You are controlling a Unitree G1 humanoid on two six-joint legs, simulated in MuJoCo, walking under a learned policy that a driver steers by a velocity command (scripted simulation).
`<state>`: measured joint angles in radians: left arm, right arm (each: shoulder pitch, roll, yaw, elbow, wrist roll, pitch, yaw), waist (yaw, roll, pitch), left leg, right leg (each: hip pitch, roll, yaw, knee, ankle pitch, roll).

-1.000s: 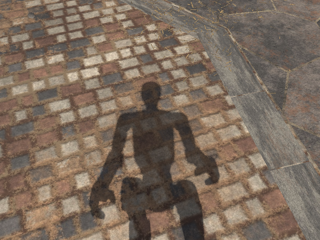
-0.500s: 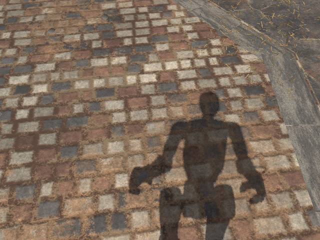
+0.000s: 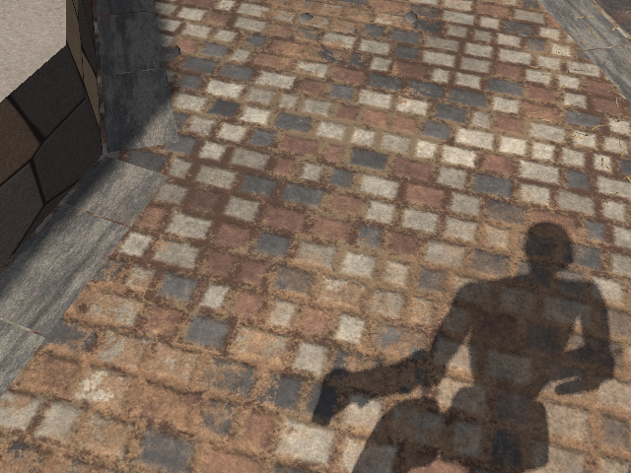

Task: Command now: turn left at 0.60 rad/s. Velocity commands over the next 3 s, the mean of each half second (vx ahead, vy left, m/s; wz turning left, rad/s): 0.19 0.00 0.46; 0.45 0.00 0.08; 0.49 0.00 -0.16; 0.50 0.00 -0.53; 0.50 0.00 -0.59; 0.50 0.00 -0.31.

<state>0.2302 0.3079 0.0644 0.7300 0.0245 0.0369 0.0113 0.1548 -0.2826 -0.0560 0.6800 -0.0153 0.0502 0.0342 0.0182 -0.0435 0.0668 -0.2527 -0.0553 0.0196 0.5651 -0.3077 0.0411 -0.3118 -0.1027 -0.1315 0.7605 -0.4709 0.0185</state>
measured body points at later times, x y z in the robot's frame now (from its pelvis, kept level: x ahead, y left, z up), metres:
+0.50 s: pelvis +0.07 -0.01 +0.01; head +0.08 -0.02 +0.46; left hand +0.15 +0.28 -0.08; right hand +0.17 -0.27 -0.12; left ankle -0.01 +0.09 -0.72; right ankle +0.11 -0.10 -0.73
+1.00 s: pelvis +0.30 +0.07 -0.01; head +0.34 +0.09 +0.44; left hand +0.19 +0.30 -0.15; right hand +0.56 -0.11 -0.10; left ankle +0.38 +0.16 -0.73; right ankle +0.13 -0.09 -0.67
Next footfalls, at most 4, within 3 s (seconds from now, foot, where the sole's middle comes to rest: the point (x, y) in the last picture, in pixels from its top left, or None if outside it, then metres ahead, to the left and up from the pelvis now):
0.48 right None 0.15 -0.09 -0.76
0.94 left None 0.41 0.17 -0.76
1.50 right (283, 341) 0.75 0.09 -0.76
2.04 left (233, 232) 1.07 0.24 -0.76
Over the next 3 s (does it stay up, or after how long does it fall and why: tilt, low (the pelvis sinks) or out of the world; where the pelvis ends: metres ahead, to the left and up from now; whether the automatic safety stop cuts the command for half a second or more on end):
stays up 1.32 -0.07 0.01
